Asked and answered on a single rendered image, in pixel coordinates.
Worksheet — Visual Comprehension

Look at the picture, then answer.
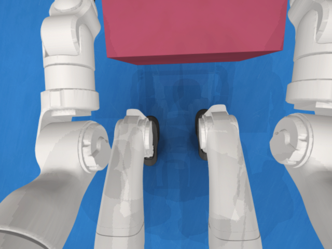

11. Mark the robot right upper arm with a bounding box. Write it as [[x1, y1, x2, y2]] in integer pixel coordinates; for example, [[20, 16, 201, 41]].
[[270, 113, 332, 249]]

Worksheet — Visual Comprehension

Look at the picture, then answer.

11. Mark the robot left upper arm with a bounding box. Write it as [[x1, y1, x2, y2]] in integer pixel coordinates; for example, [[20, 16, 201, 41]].
[[0, 120, 112, 249]]

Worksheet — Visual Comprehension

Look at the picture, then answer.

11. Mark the right robot forearm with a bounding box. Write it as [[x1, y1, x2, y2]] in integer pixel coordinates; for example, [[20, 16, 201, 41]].
[[285, 0, 332, 116]]

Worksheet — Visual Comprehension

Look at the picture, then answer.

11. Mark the left robot shin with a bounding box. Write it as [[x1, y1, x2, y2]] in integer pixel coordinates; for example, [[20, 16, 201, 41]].
[[114, 109, 154, 157]]

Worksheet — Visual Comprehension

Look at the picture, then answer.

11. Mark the right robot thigh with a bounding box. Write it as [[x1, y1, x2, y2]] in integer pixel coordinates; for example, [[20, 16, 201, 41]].
[[199, 112, 262, 249]]

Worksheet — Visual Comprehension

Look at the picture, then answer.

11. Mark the carton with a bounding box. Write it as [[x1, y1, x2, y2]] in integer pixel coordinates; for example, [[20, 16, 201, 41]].
[[102, 0, 288, 65]]

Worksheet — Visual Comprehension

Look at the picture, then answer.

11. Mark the left robot forearm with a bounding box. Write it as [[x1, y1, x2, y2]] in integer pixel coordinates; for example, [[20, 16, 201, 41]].
[[35, 0, 101, 156]]

